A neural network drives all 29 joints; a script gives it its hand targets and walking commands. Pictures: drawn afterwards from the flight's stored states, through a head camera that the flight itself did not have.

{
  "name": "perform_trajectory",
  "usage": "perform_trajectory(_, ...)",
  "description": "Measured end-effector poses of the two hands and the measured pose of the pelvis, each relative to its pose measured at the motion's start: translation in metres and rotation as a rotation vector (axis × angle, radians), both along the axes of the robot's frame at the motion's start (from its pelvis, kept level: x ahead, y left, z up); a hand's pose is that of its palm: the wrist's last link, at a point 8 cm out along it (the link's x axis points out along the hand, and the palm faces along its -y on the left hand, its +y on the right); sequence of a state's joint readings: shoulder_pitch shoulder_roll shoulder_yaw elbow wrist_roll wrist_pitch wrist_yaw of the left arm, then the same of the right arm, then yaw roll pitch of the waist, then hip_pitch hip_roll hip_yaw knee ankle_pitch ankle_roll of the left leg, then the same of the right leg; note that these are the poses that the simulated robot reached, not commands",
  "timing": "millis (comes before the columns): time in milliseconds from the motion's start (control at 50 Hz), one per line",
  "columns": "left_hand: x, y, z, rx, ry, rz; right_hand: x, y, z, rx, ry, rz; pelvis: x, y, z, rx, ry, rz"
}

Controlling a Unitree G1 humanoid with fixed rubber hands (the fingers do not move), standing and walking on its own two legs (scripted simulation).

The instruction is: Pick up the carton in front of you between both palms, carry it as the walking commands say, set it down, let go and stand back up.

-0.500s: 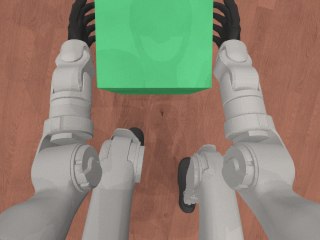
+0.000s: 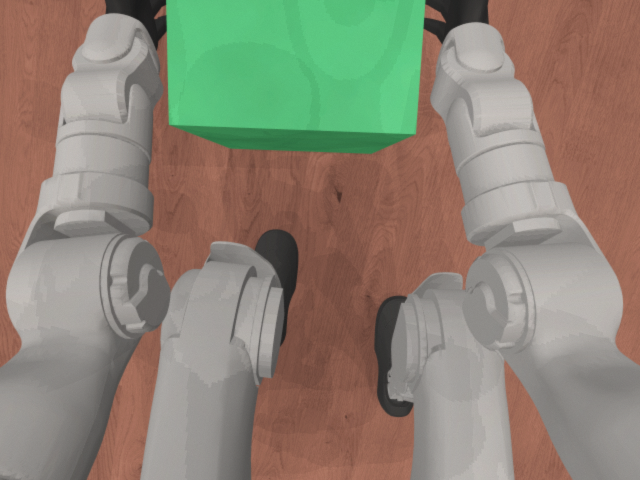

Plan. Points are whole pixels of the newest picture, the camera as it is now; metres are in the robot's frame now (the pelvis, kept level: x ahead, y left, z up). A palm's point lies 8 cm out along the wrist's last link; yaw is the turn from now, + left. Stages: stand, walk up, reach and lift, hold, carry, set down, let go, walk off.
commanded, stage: set down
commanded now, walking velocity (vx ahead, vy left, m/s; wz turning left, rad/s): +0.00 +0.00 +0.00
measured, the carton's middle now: (300, 52) +0.52 +0.13 -0.23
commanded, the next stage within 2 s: none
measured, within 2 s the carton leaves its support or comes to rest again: rests again in 0.50 s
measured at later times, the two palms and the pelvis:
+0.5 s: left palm (137, 35) +0.49 +0.28 -0.17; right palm (452, 41) +0.54 -0.02 -0.18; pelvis -0.01 +0.00 -0.01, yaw +0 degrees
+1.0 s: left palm (137, 64) +0.47 +0.30 -0.20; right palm (479, 52) +0.55 -0.06 -0.20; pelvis -0.01 +0.00 -0.01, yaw +1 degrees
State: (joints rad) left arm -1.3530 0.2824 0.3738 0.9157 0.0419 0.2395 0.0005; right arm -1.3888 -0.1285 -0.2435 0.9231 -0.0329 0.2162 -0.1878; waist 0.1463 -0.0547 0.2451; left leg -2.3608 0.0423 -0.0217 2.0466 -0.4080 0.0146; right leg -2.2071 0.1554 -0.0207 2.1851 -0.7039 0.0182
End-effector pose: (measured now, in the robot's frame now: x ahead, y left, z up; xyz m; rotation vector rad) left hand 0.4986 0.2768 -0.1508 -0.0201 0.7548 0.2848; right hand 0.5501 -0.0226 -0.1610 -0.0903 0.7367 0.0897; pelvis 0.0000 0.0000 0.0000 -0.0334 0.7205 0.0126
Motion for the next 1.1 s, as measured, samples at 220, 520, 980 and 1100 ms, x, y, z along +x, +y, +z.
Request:
perform_trajectory(220, -0.005, 0.001, -0.013, 0.005, 0.027, -0.021, -0.007, -0.002, -0.017, 0.007, 0.025, 0.031, -0.007, -0.004, -0.007, 0.017, -0.030, -0.019)
perform_trajectory(520, -0.007, 0.008, -0.023, -0.003, 0.027, -0.020, -0.006, 0.002, -0.020, 0.043, 0.011, 0.074, -0.009, -0.002, -0.014, 0.022, -0.072, -0.015)
perform_trajectory(980, -0.027, 0.019, -0.051, 0.009, 0.053, 0.076, -0.004, -0.028, -0.040, -0.032, -0.006, 0.081, -0.013, -0.001, -0.012, 0.029, -0.118, -0.004)
perform_trajectory(1100, -0.025, 0.030, -0.052, 0.019, 0.014, 0.106, 0.002, -0.050, -0.038, -0.050, -0.023, 0.056, -0.013, 0.002, -0.010, 0.021, -0.120, -0.009)
